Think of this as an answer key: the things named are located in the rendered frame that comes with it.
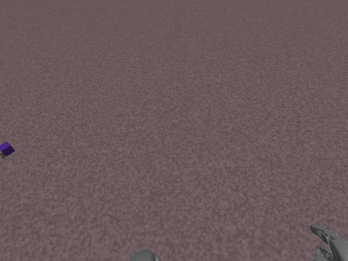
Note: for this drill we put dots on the right robot hand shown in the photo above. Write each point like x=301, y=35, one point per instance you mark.
x=339, y=247

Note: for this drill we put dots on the cube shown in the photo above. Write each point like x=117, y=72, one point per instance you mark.
x=6, y=148

